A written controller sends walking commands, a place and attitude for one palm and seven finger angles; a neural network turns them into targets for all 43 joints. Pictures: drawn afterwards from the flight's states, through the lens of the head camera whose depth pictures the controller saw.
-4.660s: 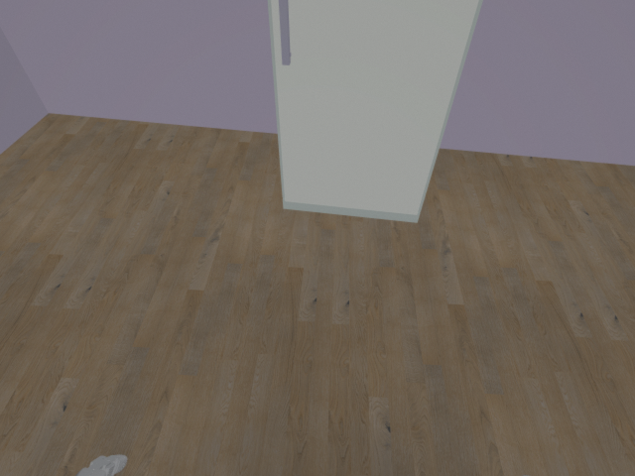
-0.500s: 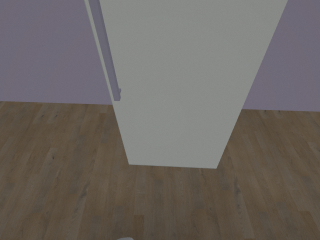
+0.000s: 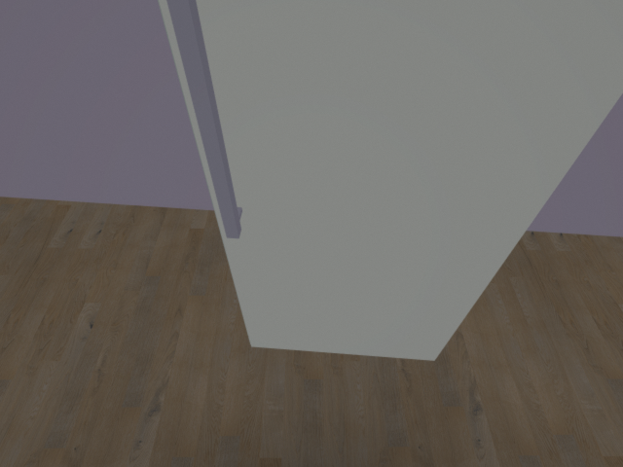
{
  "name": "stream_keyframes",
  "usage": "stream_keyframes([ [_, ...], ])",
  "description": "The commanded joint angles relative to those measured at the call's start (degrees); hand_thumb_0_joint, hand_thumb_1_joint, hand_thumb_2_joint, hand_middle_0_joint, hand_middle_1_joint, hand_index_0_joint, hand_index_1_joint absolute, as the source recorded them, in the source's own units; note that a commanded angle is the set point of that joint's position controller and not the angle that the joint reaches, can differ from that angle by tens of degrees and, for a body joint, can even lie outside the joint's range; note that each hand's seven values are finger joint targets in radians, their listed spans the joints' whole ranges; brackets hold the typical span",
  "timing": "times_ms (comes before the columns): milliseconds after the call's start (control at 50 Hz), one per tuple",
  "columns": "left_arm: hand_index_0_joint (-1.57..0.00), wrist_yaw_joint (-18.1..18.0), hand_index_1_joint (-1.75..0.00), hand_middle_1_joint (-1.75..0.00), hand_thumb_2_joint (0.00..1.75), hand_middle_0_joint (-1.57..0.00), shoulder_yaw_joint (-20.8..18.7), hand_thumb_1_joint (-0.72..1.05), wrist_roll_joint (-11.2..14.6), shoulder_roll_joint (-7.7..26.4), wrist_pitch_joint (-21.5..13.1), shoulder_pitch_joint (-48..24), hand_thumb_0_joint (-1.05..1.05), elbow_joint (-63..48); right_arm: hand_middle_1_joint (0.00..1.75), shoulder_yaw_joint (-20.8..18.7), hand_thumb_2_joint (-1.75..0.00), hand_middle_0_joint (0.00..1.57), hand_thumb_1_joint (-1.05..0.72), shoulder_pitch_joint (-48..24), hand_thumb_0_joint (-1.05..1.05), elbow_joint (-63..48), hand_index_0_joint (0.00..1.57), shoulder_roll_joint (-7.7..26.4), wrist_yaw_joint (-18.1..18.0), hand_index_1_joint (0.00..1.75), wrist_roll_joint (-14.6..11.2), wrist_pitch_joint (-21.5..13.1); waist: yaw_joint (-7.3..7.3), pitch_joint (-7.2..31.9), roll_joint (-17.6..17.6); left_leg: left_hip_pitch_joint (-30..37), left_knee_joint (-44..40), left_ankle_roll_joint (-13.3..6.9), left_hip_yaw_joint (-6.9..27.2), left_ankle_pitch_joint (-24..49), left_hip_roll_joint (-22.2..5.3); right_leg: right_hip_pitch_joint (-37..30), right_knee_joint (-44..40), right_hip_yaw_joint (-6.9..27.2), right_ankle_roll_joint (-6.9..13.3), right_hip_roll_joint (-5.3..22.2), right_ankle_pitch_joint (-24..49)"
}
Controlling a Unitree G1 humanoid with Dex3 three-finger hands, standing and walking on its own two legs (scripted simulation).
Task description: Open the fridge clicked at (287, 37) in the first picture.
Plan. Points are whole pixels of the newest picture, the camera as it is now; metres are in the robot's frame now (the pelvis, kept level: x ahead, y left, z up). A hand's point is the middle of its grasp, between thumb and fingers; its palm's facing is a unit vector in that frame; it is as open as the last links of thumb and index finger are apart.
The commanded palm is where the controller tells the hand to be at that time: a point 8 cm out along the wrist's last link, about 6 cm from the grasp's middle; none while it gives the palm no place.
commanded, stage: come to a stop and stand still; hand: left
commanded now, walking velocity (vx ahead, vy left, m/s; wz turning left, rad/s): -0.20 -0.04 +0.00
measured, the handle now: (212, 111) +0.51 +0.18 +0.19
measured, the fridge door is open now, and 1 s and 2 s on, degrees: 0 0 0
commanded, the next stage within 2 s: look again from close up in 1.38 s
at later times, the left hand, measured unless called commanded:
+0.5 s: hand out of the picture +0.06 +0.19 -0.18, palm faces +0.08 -0.98 -0.19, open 7.3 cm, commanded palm none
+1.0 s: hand out of the picture -0.04 +0.17 -0.17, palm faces +0.05 -0.98 -0.20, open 7.4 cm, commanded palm none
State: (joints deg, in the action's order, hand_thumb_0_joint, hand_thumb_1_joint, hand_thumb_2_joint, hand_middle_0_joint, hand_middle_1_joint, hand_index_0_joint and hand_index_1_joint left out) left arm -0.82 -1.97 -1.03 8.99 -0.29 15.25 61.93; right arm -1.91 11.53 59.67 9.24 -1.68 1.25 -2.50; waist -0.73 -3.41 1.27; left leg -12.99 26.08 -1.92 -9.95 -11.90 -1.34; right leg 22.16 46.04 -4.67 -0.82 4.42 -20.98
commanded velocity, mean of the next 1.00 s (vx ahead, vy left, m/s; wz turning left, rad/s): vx -0.04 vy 0.03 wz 0.00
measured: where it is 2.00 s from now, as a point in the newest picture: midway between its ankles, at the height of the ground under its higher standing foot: outside the picture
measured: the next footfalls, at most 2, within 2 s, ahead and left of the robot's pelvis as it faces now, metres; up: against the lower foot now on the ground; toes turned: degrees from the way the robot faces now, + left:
right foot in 0.06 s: +0.10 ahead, -0.12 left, +0.00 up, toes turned -6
left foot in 0.42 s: +0.04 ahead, +0.12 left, +0.00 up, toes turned +8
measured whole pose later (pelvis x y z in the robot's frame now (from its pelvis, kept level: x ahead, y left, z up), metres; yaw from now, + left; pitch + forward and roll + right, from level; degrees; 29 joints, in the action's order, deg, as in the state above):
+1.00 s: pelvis -0.05 +0.00 +0.00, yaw +2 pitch -3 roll +0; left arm -2.1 1.2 -0.9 8.4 -1.0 17.0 61.4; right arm -0.7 15.6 59.5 10.4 -0.5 1.1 0.3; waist 0.5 -2.5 -0.9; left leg -13.9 29.4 -0.7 -5.0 -12.3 -1.7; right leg 11.4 30.2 -4.6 1.0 1.2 -15.6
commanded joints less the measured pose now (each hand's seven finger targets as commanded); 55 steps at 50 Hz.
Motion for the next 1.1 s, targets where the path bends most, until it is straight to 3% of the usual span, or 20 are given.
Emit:
stream_keyframes([
  [0,-0.2,-0.83,-0.3,-0.3,0.9,-0.2,-0.11,0.9,-0.17,1.85,0.16,8.21,0.0,0.13,0.3,-0.95,-0.9,0.2,-0.9,0.71,0.0,-0.63,0.2,6.11,-0.39,0.3,-0.59,0.63,-1.98,4.24,-5.4,-2.59,-4.23,-3.57,7.74,15.91,-12.25,-13.05,-17.7,0.58,-0.94,0.12,12.99],
  [40,-0.2,-1.16,-0.3,-0.3,0.9,-0.2,-0.39,0.9,-0.54,6.63,-0.45,5.61,0.0,-0.85,0.3,-0.54,-0.9,0.2,-0.9,2.28,0.0,-0.26,0.2,3.32,0.07,0.3,-1.16,1.4,-0.33,2.22,1.9,-4.85,-0.83,1.3,5.74,1.82,-6.12,-12.48,-23.05,9.35,1.92,6.69,24.47],
  [100,-0.2,-1.23,-0.3,-0.3,0.9,-0.2,-0.95,0.9,0.0,9.62,-0.46,0.64,0.0,-2.68,0.3,-0.72,-0.9,0.2,-0.9,4.69,0.0,1.14,0.2,2.61,0.32,0.3,-0.82,3.51,1.01,2.16,11.67,-0.32,6.06,3.24,4.2,-9.08,-2.29,-5.69,-28.63,14.79,7.99,13.06,24.57],
  [260,-0.2,-2.28,-0.3,-0.3,0.9,-0.2,-3.02,0.9,-0.48,10.96,0.43,-1.0,0.0,-3.88,0.3,-1.51,-0.9,0.2,-0.9,4.87,0.0,0.12,0.2,3.01,-0.27,0.3,-0.88,4.32,-1.22,6.47,5.78,-8.53,17.2,4.35,7.73,-16.85,-1.53,-19.28,-22.54,12.6,13.02,16.18,51.04],
  [320,-0.2,-2.25,-0.3,-0.3,0.9,-0.2,-3.39,0.9,-0.54,10.79,0.93,-3.57,0.0,-4.61,0.3,-1.62,-0.9,0.2,-0.9,6.58,0.0,-0.25,0.2,2.47,-0.14,0.3,-0.97,4.14,-0.07,7.1,6.98,-4.48,9.07,4.37,7.17,-11.9,-1.71,-16.72,-21.37,10.78,11.38,14.66,43.58],
  [360,-0.2,-2.05,-0.3,-0.3,0.9,-0.2,-3.08,0.9,0.04,9.53,1.31,-5.24,0.0,-5.23,0.3,-1.37,-0.9,0.2,-0.9,10.03,0.0,0.9,0.2,2.46,0.03,0.3,-0.64,3.52,1.73,7.82,5.16,4.6,-2.04,3.76,6.11,0.17,-2.05,-10.2,-18.88,7.83,6.91,10.58,30.55],
  [400,-0.2,-1.36,-0.3,-0.3,0.9,-0.2,-2.18,0.9,0.4,5.0,1.95,-4.95,0.0,-6.78,0.3,-1.96,-0.9,0.2,-0.9,7.05,0.0,-1.17,0.2,7.58,0.05,0.3,0.06,2.97,0.39,4.78,-10.86,1.65,-9.28,-1.7,17.72,9.4,-13.71,-4.3,-13.24,0.36,0.68,0.76,6.72],
  [420,-0.2,-1.35,-0.3,-0.3,0.9,-0.2,-1.85,0.9,0.02,4.51,2.46,-6.97,0.0,-6.7,0.3,-1.82,-0.9,0.2,-0.9,3.91,0.0,-1.79,0.2,7.51,-0.16,0.3,0.1,2.83,0.51,1.98,-15.28,-3.77,-13.28,-4.41,20.37,8.95,-15.72,-5.41,-7.27,0.51,-0.35,-1.11,-1.46],
  [440,-0.2,-1.27,-0.3,-0.3,0.9,-0.2,-1.9,0.9,-0.17,4.93,2.85,-6.78,0.0,-6.37,0.3,-1.6,-0.9,0.2,-0.9,2.55,0.0,-2.32,0.2,6.98,-0.5,0.3,0.17,2.56,0.52,0.72,-13.81,-4.85,-14.36,-6.01,20.46,9.04,-15.71,-4.49,-1.3,2.82,-0.13,-1.09,-5.11],
  [500,-0.2,-0.88,-0.3,-0.3,0.9,-0.2,-1.5,0.9,-0.15,3.67,2.69,-3.07,0.0,-4.2,0.3,-1.29,-0.9,0.2,-0.9,-0.03,0.0,-2.17,0.2,7.2,-0.82,0.3,0.21,2.4,-0.85,1.29,-9.69,0.12,-11.37,-7.0,16.14,12.73,-13.49,-1.7,2.17,4.42,0.19,-1.23,-4.72],
  [580,-0.2,-0.97,-0.3,-0.3,0.9,-0.2,-0.43,0.9,0.17,3.21,1.57,-2.07,0.0,-3.02,0.3,-1.64,-0.9,0.2,-0.9,3.54,0.0,0.08,0.2,7.51,-0.75,0.3,-0.26,1.82,0.48,5.54,-8.14,9.05,-6.46,-6.13,14.16,26.17,-12.23,-6.19,-13.86,2.32,-0.71,-1.01,0.16],
  [640,-0.2,-1.57,-0.3,-0.3,0.9,-0.2,-0.11,0.9,0.06,6.0,0.03,1.46,0.0,-0.52,0.3,-1.2,-0.9,0.2,-0.9,4.33,0.0,0.6,0.2,5.04,-0.39,0.3,-1.29,1.37,0.93,6.21,-1.05,5.26,-1.9,-0.27,10.56,17.89,-6.9,-15.05,-25.76,7.9,1.13,3.74,22.79],
  [660,-0.2,-1.55,-0.3,-0.3,0.9,-0.2,0.04,0.9,0.25,6.98,-0.05,0.44,0.0,-0.6,0.3,-0.94,-0.9,0.2,-0.9,4.09,0.0,0.5,0.2,4.71,-0.1,0.3,-1.44,1.44,1.6,5.28,-1.97,4.78,-3.88,0.97,9.98,11.51,-5.67,-13.94,-24.88,8.13,1.94,5.82,23.77],
  [700,-0.2,-1.39,-0.3,-0.3,0.9,-0.2,0.26,0.9,0.28,6.36,-0.39,-0.38,0.0,-0.21,0.3,-0.62,-0.9,0.2,-0.9,3.56,0.0,1.38,0.2,4.75,-0.04,0.3,-0.93,2.17,1.81,3.41,5.23,6.65,-4.35,1.75,8.82,6.15,-5.12,-9.54,-26.04,9.1,2.65,4.93,19.59],
  [780,-0.2,-1.4,-0.3,-0.3,0.9,-0.2,0.79,0.9,0.37,5.58,-0.11,0.29,0.0,0.46,0.3,0.18,-0.9,0.2,-0.9,4.27,0.0,3.13,0.2,4.63,0.15,0.3,-0.86,2.1,1.5,-0.59,1.5,5.18,-7.75,1.35,9.48,1.97,-5.43,-7.56,-28.63,8.53,1.84,2.9,8.71],
  [800,-0.2,-3.44,-0.3,-0.3,0.9,-0.2,1.4,0.9,-0.61,6.14,-1.43,5.53,0.0,0.79,0.3,0.13,-0.9,0.2,-0.9,0.96,0.0,-1.3,0.2,7.99,0.92,0.3,-0.93,1.48,-0.43,-3.9,3.16,-0.87,2.35,2.26,8.51,3.13,-6.16,-7.03,-26.53,8.99,1.32,3.9,18.23],
  [840,-0.2,-2.76,-0.3,-0.3,0.9,-0.2,0.91,0.9,-0.22,9.13,-3.31,3.82,0.0,-2.01,0.3,0.36,-0.9,0.2,-0.9,5.26,0.0,-2.82,0.2,5.96,1.05,0.3,-0.15,0.55,2.27,4.73,-1.38,1.68,0.15,1.43,9.21,3.78,-3.94,-12.01,-21.26,9.45,4.17,5.62,30.28],
  [880,-0.2,-2.29,-0.3,-0.3,0.9,-0.2,1.23,0.9,0.35,7.53,-2.61,3.2,0.0,-2.71,0.3,0.49,-0.9,0.2,-0.9,5.54,0.0,-2.87,0.2,5.4,0.63,0.3,-0.4,0.95,1.77,6.75,-0.01,2.13,-0.25,0.82,9.47,2.8,-4.21,-11.91,-21.98,8.17,3.95,4.44,18.5],
  [960,-0.2,-1.77,-0.3,-0.3,0.9,-0.2,1.21,0.9,0.0,7.41,-1.4,2.25,0.0,-4.21,0.3,0.38,-0.9,0.2,-0.9,5.65,0.0,-3.84,0.2,6.03,0.94,0.3,-0.06,1.92,1.83,-3.21,-0.07,-2.76,-2.26,0.66,10.72,-6.1,-3.49,-2.99,-26.34,8.57,4.15,2.87,-4.52],
  [1080,-0.2,-1.45,-0.3,-0.3,0.9,-0.2,0.58,0.9,-0.14,7.14,-0.41,4.06,0.0,-5.75,0.3,0.2,-0.9,0.2,-0.9,8.38,0.0,-3.96,0.2,5.79,1.0,0.3,0.36,2.51,1.77,-3.15,-0.43,-6.38,-2.84,0.4,11.68,-12.84,-2.99,-0.31,-25.96,8.35,3.95,2.14,-11.75],
])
